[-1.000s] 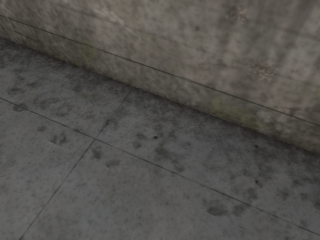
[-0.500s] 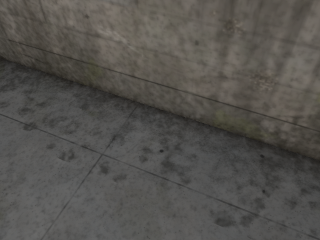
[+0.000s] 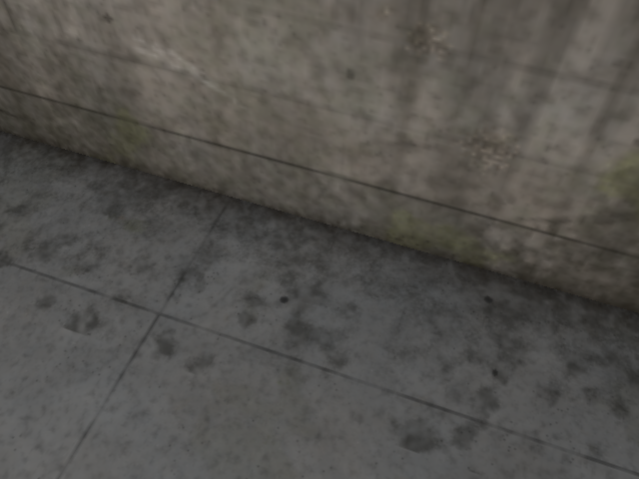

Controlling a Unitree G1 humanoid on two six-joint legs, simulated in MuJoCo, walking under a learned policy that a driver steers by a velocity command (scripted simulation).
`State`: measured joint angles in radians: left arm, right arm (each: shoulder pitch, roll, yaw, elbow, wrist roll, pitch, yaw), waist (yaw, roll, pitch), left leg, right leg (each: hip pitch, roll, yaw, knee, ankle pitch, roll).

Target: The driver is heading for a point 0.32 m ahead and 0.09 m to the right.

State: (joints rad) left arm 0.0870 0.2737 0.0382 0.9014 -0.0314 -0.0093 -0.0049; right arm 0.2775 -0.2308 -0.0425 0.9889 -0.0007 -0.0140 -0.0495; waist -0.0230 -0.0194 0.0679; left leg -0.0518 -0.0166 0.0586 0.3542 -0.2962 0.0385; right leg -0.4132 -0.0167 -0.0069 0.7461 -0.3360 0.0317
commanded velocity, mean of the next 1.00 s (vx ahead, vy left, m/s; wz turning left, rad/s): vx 0.14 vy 0.00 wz -0.31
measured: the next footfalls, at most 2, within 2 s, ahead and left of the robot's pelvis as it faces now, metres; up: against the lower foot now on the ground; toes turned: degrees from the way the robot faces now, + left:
right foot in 0.12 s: +0.12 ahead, -0.11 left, +0.00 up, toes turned -5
left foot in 0.58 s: +0.27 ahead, +0.08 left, +0.00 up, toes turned -20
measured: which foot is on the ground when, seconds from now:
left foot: down 0.00-0.12, up 0.14-0.56, down 0.58-1.00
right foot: up 0.00-0.10, down 0.12-0.58, up 0.60-0.86, down 0.88-1.00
